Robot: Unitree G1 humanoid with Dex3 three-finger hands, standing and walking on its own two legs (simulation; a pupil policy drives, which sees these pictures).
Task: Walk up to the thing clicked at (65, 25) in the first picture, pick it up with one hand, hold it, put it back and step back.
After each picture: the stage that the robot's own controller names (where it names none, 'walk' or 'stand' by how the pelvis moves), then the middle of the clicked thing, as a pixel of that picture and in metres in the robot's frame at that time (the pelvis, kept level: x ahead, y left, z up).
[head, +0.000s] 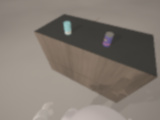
stand; (67, 28) +0.81 +0.31 +0.07
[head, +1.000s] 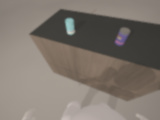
walk; (70, 26) +0.71 +0.24 +0.11
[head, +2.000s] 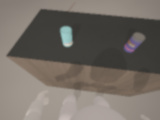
rise first; (66, 37) +0.49 +0.21 +0.12
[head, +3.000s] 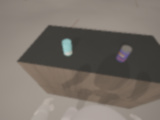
stand; (67, 47) +0.50 +0.24 +0.08
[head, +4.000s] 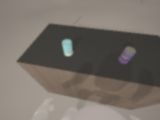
stand; (67, 48) +0.48 +0.22 +0.07
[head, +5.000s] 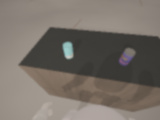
stand; (68, 50) +0.47 +0.22 +0.07
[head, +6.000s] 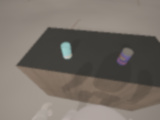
stand; (66, 50) +0.47 +0.23 +0.07
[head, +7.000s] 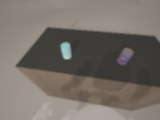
stand; (66, 51) +0.47 +0.23 +0.07
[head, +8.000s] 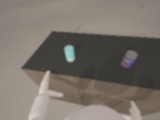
rise first; (69, 53) +0.45 +0.22 +0.07
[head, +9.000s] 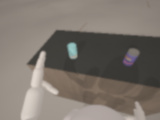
go down; (72, 51) +0.48 +0.22 +0.07
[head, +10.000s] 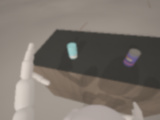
go down; (72, 51) +0.48 +0.22 +0.08
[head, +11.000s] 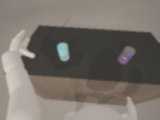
go down; (63, 52) +0.44 +0.21 +0.08
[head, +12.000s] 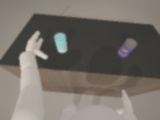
close in; (61, 43) +0.48 +0.21 +0.10
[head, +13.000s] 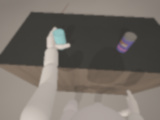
close; (60, 39) +0.49 +0.21 +0.12
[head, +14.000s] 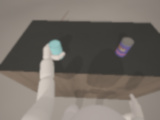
lift; (56, 50) +0.42 +0.23 +0.12
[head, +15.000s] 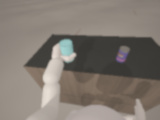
lift; (67, 51) +0.33 +0.17 +0.24
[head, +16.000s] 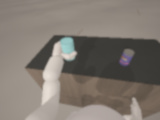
hold; (68, 49) +0.33 +0.17 +0.24
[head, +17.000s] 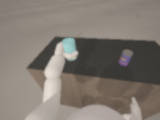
hold; (70, 49) +0.34 +0.16 +0.25
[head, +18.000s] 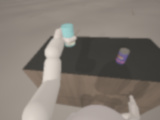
crouch; (68, 35) +0.42 +0.17 +0.29
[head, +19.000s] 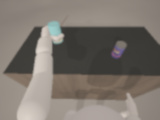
lower; (55, 32) +0.49 +0.22 +0.21
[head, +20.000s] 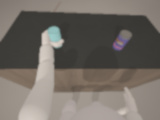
lower; (55, 37) +0.50 +0.22 +0.13
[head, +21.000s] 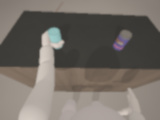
lower; (55, 38) +0.49 +0.22 +0.12
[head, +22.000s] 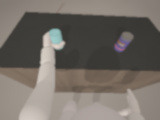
lower; (56, 39) +0.49 +0.22 +0.12
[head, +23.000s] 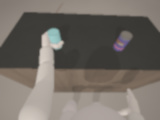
lower; (55, 39) +0.49 +0.22 +0.12
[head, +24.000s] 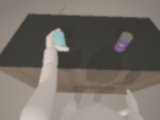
open; (59, 41) +0.48 +0.21 +0.12
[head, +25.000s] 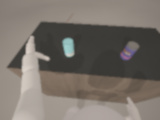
sink last; (68, 47) +0.46 +0.18 +0.10
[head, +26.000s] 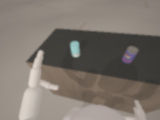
stand; (75, 49) +0.50 +0.20 +0.08
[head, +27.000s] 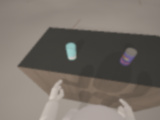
stand; (71, 51) +0.46 +0.20 +0.07
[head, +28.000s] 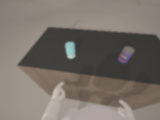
stand; (70, 50) +0.47 +0.21 +0.07
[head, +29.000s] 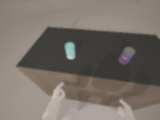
stand; (70, 51) +0.46 +0.20 +0.07
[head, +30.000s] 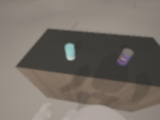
walk; (70, 52) +0.47 +0.20 +0.07
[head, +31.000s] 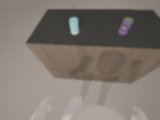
walk; (74, 26) +0.67 +0.20 +0.10
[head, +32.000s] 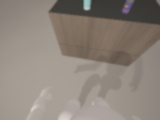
walk; (87, 2) +1.05 +0.16 +0.10
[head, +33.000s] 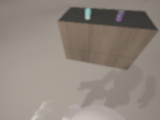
stand; (87, 13) +1.20 +0.18 +0.09
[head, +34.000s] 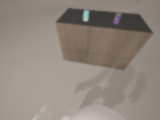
stand; (86, 15) +1.19 +0.17 +0.07
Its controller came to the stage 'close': yes
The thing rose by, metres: 0.22
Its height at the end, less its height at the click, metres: +0.00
